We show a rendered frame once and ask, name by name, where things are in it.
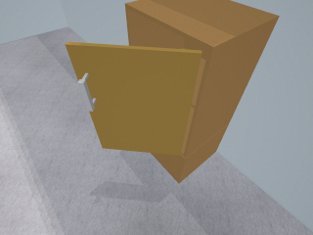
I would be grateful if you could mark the cupboard door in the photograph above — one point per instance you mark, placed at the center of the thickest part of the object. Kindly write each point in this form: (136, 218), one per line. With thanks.
(143, 94)

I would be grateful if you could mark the handle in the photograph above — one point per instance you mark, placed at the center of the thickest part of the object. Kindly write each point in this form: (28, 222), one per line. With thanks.
(82, 84)

